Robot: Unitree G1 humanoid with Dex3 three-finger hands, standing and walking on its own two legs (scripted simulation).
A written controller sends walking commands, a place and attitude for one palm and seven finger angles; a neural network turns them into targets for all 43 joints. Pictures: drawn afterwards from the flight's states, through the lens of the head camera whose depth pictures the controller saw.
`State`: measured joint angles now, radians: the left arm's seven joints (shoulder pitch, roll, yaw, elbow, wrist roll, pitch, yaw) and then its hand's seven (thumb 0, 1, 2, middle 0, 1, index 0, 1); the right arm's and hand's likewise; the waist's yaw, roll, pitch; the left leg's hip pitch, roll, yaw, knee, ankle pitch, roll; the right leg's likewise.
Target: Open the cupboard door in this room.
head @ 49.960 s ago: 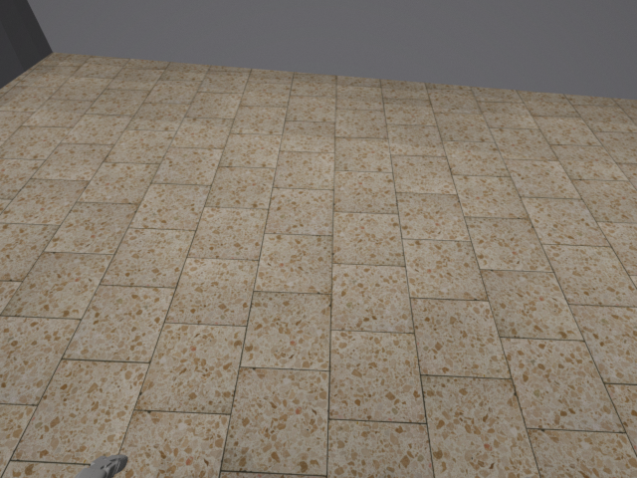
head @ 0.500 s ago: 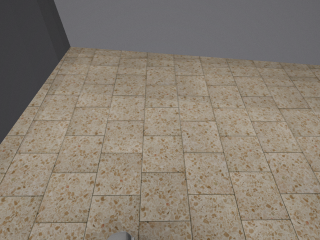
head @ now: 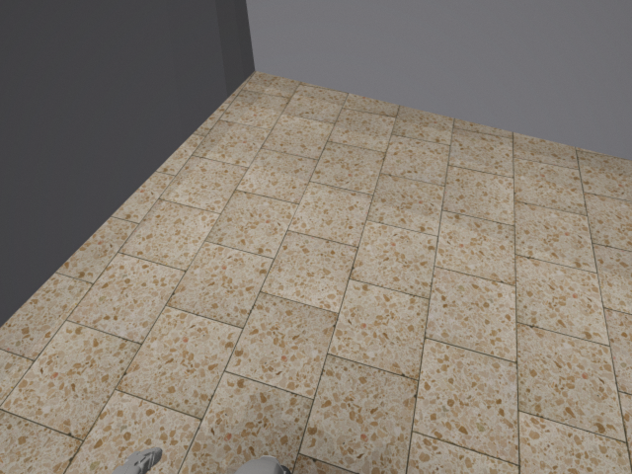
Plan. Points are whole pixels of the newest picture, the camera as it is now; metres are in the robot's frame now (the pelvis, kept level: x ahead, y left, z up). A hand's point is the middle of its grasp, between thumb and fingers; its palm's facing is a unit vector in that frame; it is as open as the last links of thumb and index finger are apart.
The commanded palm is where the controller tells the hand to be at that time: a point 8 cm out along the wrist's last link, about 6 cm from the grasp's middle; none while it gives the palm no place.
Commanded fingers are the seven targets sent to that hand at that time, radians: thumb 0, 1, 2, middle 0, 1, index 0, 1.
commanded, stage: turn to face it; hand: left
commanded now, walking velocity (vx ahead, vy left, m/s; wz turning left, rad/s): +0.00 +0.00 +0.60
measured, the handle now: out of the picture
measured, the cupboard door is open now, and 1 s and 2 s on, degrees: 42 42 42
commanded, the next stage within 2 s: none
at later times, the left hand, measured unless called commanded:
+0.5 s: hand out of the picture +0.05 +0.22 -0.16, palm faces +0.33 -0.91 -0.25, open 7.4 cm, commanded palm none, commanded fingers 0.00 0.90 0.90 -0.20 -0.30 -0.20 -0.30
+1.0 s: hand out of the picture +0.00 +0.17 -0.17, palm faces +0.62 -0.76 -0.21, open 7.4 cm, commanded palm none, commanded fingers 0.00 0.90 0.90 -0.20 -0.30 -0.20 -0.30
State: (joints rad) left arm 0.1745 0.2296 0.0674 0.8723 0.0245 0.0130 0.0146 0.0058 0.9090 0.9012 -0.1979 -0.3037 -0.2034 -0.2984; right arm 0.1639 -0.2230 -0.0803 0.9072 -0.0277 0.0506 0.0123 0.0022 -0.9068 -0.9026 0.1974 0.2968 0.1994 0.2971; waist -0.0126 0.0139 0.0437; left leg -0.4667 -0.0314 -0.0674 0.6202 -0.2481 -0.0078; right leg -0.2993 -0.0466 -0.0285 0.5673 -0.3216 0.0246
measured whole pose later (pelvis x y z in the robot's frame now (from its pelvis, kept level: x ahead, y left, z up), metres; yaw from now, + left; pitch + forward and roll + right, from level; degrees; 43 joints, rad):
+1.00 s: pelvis +0.07 -0.02 +0.00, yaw +38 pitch +1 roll +0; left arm 0.24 0.22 0.05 0.87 0.02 0.02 0.01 0.01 0.90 0.90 -0.20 -0.30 -0.21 -0.30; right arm 0.11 -0.24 -0.07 0.89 -0.02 0.05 0.04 0.00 -0.91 -0.90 0.19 0.30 0.19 0.30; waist -0.01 -0.05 0.12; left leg -0.32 0.01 0.08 0.61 -0.26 -0.01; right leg -0.26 -0.17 -0.23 0.69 -0.40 0.05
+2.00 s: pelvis +0.12 -0.01 +0.01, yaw +73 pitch +2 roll -2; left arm 0.14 0.27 0.07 0.86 0.01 0.06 0.01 0.01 0.91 0.90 -0.20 -0.30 -0.20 -0.30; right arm 0.16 -0.21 -0.05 0.90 -0.03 0.04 0.01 0.00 -0.90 -0.90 0.20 0.30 0.20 0.30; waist -0.01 -0.01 0.10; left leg -0.30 -0.02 -0.07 0.51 -0.24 0.03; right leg -0.44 -0.06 -0.01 0.89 -0.42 0.08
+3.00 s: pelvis +0.17 +0.04 +0.01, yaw +108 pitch +0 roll +1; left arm 0.22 0.18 0.03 0.88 0.03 0.01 0.02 0.01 0.91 0.90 -0.20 -0.30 -0.21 -0.30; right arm 0.16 -0.23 -0.08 0.96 -0.02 0.07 0.02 0.00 -0.91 -0.90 0.19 0.30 0.20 0.30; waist -0.02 0.01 0.10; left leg -0.45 -0.01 -0.01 1.06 -0.47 -0.05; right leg -0.21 -0.09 -0.11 0.53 -0.30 0.01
